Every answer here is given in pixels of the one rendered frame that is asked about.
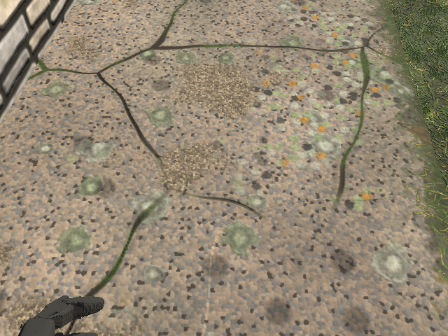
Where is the robot left hand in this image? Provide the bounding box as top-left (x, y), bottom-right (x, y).
top-left (18, 295), bottom-right (104, 336)

